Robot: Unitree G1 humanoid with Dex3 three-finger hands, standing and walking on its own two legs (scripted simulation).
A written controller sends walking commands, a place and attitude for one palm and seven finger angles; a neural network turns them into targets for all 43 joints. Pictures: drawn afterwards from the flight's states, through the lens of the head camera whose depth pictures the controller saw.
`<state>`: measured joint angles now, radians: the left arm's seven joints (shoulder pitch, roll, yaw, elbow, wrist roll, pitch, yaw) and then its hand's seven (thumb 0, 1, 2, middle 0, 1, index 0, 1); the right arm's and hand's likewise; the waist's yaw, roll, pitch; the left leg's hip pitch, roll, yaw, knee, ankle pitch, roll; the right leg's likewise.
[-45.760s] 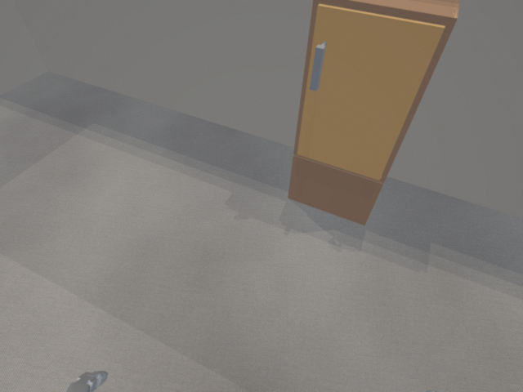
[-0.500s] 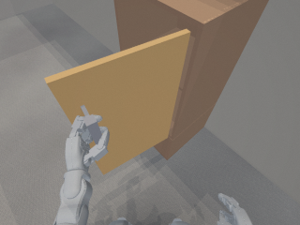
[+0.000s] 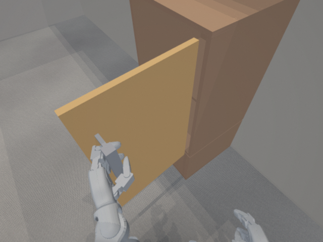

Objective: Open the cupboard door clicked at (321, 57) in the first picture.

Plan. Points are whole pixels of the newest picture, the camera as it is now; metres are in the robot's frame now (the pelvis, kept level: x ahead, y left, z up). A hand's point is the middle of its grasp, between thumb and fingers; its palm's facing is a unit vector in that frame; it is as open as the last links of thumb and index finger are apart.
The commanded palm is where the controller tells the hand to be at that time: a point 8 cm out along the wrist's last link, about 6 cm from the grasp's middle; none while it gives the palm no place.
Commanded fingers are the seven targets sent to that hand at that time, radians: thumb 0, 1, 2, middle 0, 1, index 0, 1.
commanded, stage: open thumb and fingers to let go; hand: left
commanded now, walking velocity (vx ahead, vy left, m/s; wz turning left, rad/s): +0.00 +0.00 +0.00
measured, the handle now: (110, 157) +0.31 +0.14 +0.04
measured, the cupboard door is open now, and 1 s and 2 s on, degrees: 95 96 98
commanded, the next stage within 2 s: slide the hand sideways off the handle in 0.78 s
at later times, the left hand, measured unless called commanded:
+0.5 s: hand (125, 174) +0.27 +0.10 +0.04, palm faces +0.34 -0.94 +0.00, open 12.8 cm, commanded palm +0.23 +0.14 +0.04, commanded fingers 0.00 -0.50 0.30 -0.25 -0.90 -0.25 -0.90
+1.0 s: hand (122, 184) +0.25 +0.10 +0.04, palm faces +0.01 -1.00 -0.08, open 15.6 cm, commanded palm +0.22 +0.14 +0.04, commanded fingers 0.00 -0.50 0.30 -0.15 -0.30 -0.15 -0.30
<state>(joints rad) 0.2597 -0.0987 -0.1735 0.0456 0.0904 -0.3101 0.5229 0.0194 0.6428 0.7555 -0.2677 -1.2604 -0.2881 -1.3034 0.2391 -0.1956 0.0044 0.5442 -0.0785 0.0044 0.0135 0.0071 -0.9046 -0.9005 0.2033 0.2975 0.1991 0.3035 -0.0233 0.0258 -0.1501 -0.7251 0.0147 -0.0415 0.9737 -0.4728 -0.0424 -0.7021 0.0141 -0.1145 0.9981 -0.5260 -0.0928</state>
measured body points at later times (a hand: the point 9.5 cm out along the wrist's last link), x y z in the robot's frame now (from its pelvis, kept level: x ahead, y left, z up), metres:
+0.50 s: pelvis -0.02 +0.02 +0.00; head +0.03 +0.00 +0.44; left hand +0.25 +0.14 +0.05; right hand +0.16 -0.21 -0.10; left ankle +0.00 +0.16 -0.68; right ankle -0.02 -0.05 -0.68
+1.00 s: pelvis -0.03 +0.05 -0.01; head +0.02 +0.04 +0.44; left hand +0.24 +0.15 +0.04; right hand +0.15 -0.17 -0.10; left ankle +0.00 +0.16 -0.68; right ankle -0.02 -0.05 -0.68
